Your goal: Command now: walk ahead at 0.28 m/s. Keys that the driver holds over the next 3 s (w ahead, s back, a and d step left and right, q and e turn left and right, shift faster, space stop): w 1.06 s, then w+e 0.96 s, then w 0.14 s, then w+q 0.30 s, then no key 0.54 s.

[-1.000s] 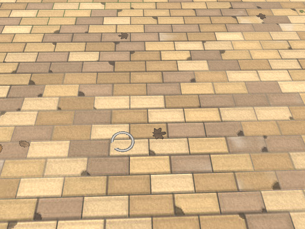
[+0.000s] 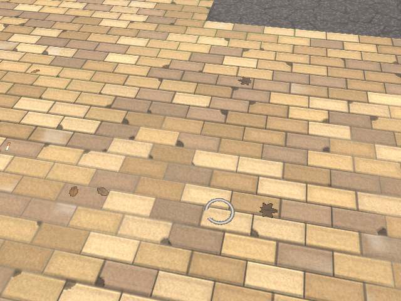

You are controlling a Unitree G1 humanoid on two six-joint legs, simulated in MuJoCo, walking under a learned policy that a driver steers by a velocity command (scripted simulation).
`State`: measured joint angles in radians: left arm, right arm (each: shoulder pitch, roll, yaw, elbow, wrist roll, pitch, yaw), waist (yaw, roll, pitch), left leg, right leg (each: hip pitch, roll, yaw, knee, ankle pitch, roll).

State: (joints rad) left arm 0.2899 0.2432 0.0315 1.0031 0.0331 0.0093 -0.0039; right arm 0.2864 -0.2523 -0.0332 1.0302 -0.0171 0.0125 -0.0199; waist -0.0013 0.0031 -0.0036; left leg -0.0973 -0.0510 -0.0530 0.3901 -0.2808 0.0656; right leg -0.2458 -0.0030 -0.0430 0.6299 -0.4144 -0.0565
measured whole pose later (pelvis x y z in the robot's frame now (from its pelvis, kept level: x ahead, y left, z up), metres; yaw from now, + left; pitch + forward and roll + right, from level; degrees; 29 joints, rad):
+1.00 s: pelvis +0.49 -0.02 +0.00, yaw -1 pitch +1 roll +1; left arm 0.02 0.20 0.02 0.89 0.02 -0.03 -0.03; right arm 0.46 -0.18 -0.02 1.08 -0.02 -0.10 -0.01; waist -0.07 -0.03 0.05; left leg 0.10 -0.10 0.08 0.17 -0.28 0.09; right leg -0.60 -0.08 -0.06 0.64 -0.02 -0.04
